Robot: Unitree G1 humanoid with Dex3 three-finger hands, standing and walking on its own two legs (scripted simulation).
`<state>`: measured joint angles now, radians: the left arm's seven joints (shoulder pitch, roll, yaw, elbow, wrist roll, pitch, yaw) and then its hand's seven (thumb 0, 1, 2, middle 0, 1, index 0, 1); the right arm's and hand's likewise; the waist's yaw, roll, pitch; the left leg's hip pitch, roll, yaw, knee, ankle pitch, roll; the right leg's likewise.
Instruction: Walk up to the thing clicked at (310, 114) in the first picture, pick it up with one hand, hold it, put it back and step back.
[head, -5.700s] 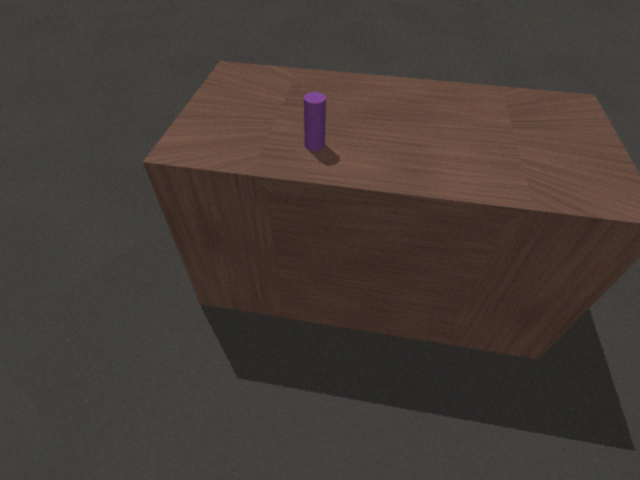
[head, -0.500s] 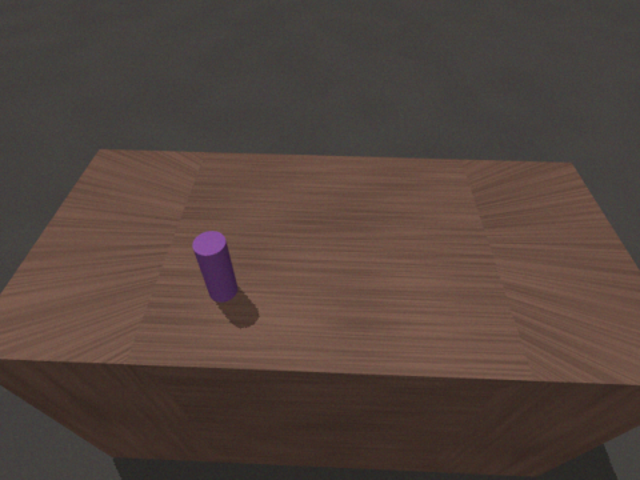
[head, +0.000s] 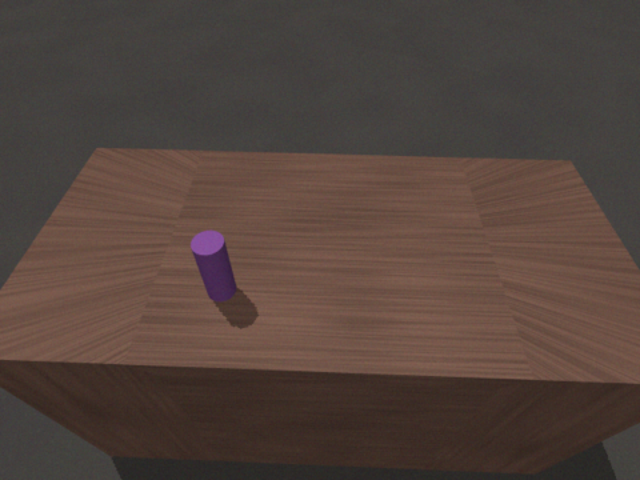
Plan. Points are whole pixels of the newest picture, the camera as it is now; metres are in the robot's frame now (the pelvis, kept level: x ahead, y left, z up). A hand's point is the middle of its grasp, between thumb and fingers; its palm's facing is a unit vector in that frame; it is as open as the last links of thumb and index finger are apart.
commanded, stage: stand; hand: left
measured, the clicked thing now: (215, 267) +0.46 +0.20 -0.07
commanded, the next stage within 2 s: rise first in 0.44 s
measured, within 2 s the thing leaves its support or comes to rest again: neither
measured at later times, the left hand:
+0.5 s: hand out of the picture +0.07 +0.26 -0.16, palm faces -0.03 -0.94 -0.34, open 7.4 cm
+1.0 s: hand (137, 457) +0.18 +0.25 -0.10, palm faces +0.19 -0.93 -0.32, open 15.4 cm
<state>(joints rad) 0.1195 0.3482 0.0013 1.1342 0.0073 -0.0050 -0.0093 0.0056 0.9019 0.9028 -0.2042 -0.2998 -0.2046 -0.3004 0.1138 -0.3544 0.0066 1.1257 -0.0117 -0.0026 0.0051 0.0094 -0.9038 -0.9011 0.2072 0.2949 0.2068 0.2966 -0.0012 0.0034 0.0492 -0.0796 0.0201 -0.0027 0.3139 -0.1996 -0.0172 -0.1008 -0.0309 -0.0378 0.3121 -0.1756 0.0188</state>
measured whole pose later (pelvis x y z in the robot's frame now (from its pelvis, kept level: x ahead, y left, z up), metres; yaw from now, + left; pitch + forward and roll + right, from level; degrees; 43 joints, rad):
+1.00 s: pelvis +0.00 +0.01 -0.01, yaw -1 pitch +1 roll +0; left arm 0.21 0.28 0.13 0.61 -0.04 -0.05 0.07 0.00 -0.12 0.16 -0.06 -0.06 -0.07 -0.06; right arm 0.17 -0.25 -0.09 0.74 0.04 -0.05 -0.07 0.01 0.13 -0.17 0.06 0.05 0.06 0.06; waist 0.01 0.01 0.00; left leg -0.20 0.02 0.02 0.43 -0.26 -0.01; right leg -0.22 -0.03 -0.02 0.42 -0.23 0.02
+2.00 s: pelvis -0.01 +0.00 +0.00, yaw +0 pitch -4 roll +0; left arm 0.44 0.29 0.21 0.03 -0.04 -0.15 0.03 -0.01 -0.55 0.05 -0.05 -0.05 -0.05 -0.05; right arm 0.23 -0.22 -0.11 0.65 0.01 -0.10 -0.05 -0.01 0.52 -0.05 0.06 0.05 0.06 0.05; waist 0.04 0.04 0.05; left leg -0.08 0.02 -0.01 0.39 -0.24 -0.02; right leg -0.10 -0.03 -0.04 0.39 -0.21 0.01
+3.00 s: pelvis -0.01 +0.02 -0.01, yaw +0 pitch +3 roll -1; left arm -0.08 0.42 0.47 0.61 -0.26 -0.30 -0.38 -0.01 -0.54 0.05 -0.06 -0.04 -0.07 -0.04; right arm 0.20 -0.24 -0.06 0.73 0.02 -0.11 -0.08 -0.01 0.51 -0.06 0.06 0.05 0.06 0.05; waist 0.01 -0.01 -0.03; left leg -0.30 0.02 0.00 0.56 -0.31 0.00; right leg -0.30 -0.04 -0.03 0.51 -0.25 0.03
